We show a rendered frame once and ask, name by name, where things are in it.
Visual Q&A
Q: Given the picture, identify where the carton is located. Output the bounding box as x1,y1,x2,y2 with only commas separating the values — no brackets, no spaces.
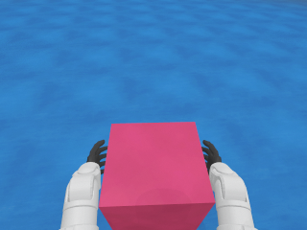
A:
98,122,216,230

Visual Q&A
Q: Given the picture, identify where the right robot forearm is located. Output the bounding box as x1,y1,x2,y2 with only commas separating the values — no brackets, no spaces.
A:
209,162,258,230

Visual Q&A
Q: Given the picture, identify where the left robot forearm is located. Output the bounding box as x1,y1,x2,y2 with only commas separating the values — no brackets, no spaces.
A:
60,162,102,230

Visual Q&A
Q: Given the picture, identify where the robot left hand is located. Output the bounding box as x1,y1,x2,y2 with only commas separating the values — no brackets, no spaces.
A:
86,140,108,174

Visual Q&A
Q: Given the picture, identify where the robot right hand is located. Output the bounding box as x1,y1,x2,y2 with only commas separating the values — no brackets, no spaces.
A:
201,140,222,175

